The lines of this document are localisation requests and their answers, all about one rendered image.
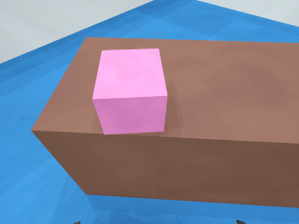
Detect pedestal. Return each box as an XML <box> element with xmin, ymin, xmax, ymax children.
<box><xmin>31</xmin><ymin>36</ymin><xmax>299</xmax><ymax>208</ymax></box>

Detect carton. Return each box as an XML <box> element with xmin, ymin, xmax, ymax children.
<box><xmin>93</xmin><ymin>49</ymin><xmax>168</xmax><ymax>135</ymax></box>

